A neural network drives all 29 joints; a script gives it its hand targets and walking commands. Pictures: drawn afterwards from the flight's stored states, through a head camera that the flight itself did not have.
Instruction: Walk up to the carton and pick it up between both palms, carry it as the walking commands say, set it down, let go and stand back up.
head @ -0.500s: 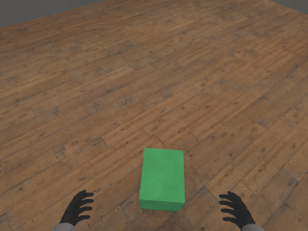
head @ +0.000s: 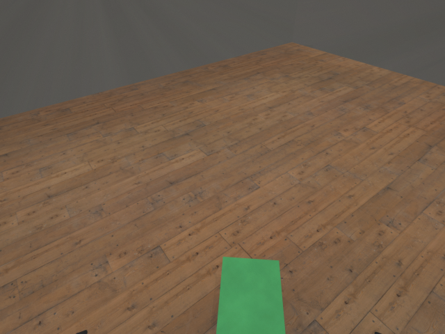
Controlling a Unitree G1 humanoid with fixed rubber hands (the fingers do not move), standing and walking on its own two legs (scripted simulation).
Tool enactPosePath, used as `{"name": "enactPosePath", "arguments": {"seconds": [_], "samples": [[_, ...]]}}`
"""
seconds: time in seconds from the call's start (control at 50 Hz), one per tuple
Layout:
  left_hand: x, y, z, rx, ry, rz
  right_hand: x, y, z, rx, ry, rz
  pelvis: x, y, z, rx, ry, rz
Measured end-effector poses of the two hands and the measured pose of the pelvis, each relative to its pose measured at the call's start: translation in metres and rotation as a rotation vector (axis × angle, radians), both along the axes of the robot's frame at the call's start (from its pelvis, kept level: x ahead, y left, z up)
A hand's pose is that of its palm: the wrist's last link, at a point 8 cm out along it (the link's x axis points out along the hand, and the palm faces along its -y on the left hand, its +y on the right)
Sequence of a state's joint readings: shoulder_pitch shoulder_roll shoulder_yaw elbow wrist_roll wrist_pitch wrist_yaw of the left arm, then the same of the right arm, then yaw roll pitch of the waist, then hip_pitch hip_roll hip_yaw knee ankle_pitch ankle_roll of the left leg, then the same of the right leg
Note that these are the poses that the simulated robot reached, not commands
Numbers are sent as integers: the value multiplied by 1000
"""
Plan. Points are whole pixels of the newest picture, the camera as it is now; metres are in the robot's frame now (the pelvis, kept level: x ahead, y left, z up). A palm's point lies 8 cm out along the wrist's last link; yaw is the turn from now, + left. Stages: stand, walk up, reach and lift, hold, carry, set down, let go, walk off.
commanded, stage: stand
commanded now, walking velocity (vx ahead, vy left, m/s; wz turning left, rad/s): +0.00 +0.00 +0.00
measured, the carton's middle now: (249, 307) +0.45 -0.10 -0.65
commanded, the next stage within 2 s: none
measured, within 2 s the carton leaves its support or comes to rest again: neither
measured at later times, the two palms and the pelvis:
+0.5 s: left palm out of the picture +0.02 +0.26 -0.10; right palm out of the picture +0.03 -0.32 -0.10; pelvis -0.04 -0.03 +0.01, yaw +1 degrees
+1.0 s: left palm out of the picture +0.01 +0.26 -0.10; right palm out of the picture +0.01 -0.32 -0.11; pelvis -0.05 -0.03 +0.01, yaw +1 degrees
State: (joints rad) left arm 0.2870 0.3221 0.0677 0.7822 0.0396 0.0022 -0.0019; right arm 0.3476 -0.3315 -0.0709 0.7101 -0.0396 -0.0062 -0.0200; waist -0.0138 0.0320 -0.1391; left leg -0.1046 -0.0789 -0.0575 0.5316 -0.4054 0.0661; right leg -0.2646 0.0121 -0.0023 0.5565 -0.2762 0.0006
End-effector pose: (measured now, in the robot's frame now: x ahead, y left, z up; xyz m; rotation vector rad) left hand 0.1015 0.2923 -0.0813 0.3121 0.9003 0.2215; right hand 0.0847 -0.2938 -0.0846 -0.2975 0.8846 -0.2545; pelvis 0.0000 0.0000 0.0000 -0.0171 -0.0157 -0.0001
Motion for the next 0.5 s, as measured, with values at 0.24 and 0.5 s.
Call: {"name": "enactPosePath", "arguments": {"seconds": [0.24,0.5], "samples": [[-38,-12,-4,1,59,18,-25,-5,-11,24,60,36,-17,-11,3,16,-16,10],[-80,-32,-14,-14,157,25,-54,-22,-18,36,151,59,-38,-29,7,22,-26,15]]}}
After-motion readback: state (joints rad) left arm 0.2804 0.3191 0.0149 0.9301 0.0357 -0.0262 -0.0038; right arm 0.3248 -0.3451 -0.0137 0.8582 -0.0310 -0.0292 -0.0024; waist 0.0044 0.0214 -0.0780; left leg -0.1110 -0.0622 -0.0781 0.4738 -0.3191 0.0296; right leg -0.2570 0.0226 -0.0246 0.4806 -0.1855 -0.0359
